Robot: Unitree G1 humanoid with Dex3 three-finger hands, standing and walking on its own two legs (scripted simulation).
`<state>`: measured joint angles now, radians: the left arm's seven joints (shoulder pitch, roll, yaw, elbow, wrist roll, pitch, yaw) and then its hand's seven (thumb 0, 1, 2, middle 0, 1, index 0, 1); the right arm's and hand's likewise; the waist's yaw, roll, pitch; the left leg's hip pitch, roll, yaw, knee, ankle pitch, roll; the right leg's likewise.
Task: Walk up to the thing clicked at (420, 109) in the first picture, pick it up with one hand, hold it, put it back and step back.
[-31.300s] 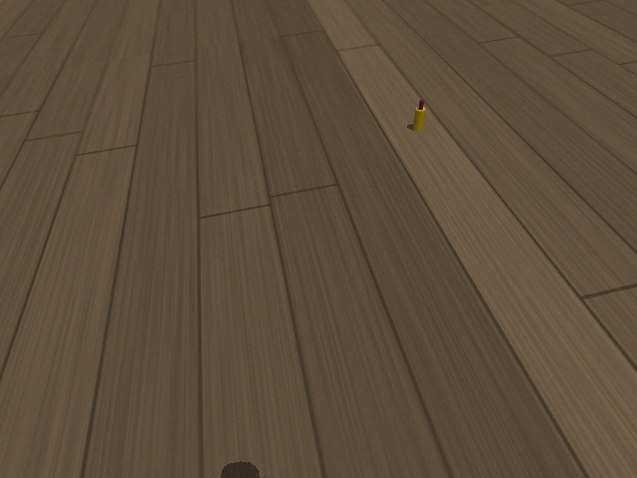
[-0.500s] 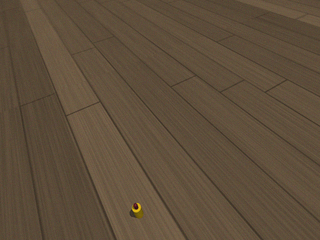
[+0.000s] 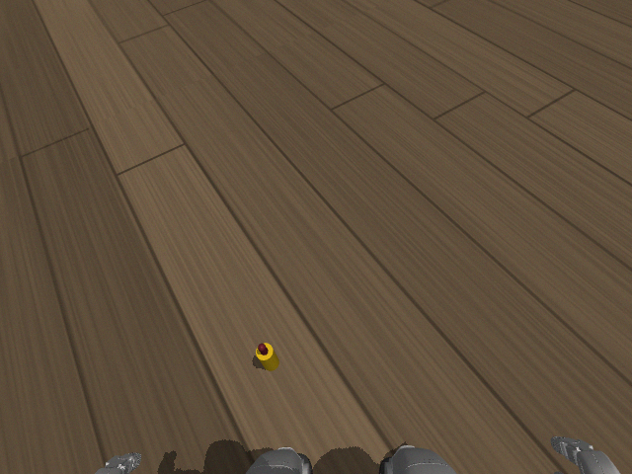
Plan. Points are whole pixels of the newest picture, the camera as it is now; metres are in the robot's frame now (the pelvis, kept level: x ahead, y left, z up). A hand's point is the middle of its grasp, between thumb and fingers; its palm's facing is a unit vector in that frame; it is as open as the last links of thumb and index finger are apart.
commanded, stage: step back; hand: left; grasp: from the side
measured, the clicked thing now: (266, 355) +0.45 +0.23 -0.68
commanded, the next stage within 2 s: none
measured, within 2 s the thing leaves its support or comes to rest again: neither
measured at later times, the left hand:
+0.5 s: hand out of the picture +0.02 +0.31 -0.15, palm faces +0.02 -0.93 -0.35, open 7.3 cm
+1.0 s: hand out of the picture -0.07 +0.30 -0.12, palm faces -0.04 -0.90 -0.43, open 7.3 cm
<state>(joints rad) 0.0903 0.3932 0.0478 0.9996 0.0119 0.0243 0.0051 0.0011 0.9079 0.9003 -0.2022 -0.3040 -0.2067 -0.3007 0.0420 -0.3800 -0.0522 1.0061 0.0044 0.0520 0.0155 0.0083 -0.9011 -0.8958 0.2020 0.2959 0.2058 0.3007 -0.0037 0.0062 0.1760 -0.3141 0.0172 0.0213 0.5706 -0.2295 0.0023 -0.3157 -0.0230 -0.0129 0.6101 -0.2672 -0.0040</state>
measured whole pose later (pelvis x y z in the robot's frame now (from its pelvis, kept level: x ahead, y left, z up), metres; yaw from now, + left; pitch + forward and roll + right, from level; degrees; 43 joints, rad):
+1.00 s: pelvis -0.21 +0.04 +0.00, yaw -1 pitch -1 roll +1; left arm 0.12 0.34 0.06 0.76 0.04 0.03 0.02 0.00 0.90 0.90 -0.21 -0.30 -0.21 -0.30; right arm 0.13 -0.40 -0.04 0.87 0.01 0.05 -0.03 0.01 -0.90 -0.90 0.20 0.30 0.21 0.30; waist 0.01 0.04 0.17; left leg -0.34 -0.07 -0.11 0.92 -0.51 -0.02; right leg -0.36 0.00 0.05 0.59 -0.22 -0.01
